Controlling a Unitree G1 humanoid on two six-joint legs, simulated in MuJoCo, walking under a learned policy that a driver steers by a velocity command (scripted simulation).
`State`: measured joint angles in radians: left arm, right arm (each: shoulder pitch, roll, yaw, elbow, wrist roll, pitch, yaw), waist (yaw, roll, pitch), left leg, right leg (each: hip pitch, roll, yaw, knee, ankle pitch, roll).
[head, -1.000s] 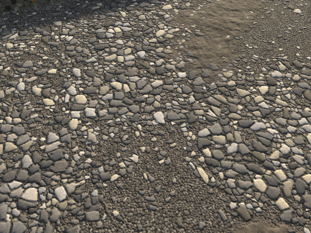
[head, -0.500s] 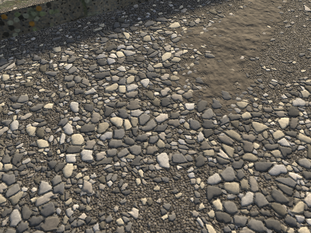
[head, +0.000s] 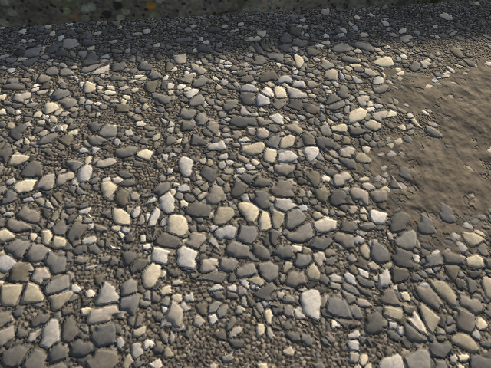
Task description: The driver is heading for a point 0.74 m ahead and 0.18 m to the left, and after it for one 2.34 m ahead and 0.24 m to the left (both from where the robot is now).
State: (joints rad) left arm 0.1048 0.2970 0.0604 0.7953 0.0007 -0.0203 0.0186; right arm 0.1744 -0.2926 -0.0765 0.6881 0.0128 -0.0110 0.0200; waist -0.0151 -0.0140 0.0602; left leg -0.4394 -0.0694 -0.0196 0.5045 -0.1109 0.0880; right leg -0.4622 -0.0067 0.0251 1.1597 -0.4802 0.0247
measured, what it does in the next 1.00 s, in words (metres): walks ahead, turning left: right foot, then left foot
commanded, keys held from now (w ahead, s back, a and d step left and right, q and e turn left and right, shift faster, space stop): w+q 0.82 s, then w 0.16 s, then w+e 0.02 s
